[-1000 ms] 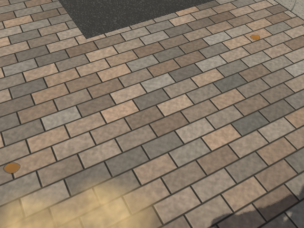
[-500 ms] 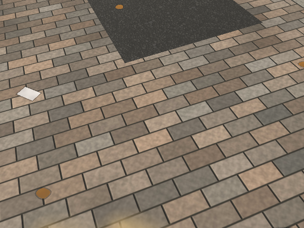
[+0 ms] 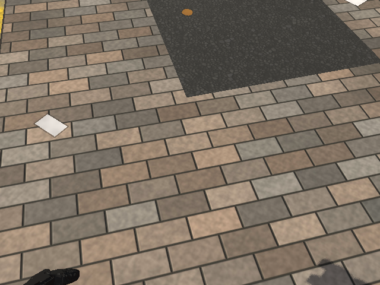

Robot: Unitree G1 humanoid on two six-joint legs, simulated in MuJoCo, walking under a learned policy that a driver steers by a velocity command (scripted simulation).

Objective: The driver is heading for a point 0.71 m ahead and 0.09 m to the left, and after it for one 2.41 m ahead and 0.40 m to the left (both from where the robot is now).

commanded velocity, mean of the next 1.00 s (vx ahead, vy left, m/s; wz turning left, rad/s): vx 0.50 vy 0.00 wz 0.45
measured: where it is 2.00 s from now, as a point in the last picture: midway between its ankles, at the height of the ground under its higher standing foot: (114, 192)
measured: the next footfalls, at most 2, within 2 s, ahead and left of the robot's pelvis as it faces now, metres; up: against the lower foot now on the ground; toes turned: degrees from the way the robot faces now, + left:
right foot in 0.12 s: +0.27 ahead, -0.14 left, +0.00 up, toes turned +8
left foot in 0.64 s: +0.46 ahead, +0.20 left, +0.00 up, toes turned +28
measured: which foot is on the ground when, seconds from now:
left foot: down 0.00-0.14, up 0.16-0.62, down 0.64-1.00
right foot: up 0.00-0.10, down 0.12-0.66, up 0.68-1.00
